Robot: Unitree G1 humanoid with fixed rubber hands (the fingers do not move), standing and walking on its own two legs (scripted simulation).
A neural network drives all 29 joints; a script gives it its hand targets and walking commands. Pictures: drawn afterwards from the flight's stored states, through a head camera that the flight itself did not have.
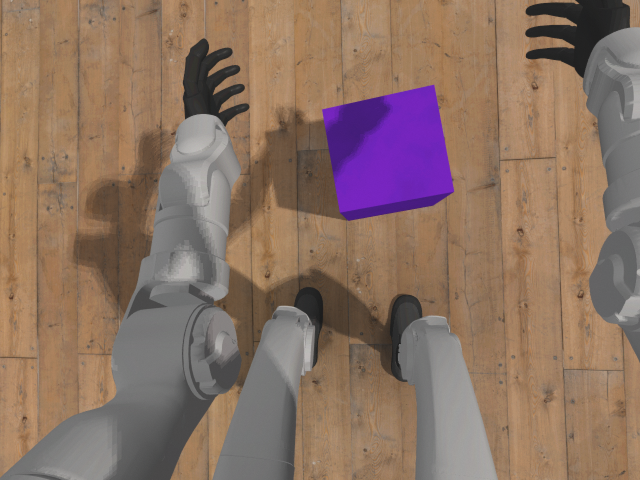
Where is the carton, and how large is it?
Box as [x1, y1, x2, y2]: [322, 85, 453, 220]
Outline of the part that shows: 433,85 322,109 339,210 348,220 432,205 453,191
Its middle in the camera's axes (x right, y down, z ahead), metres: +0.14 -0.16 +0.84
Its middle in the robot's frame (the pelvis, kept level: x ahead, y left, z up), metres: +0.53 -0.02 -0.53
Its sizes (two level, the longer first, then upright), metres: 0.210 0.200 0.250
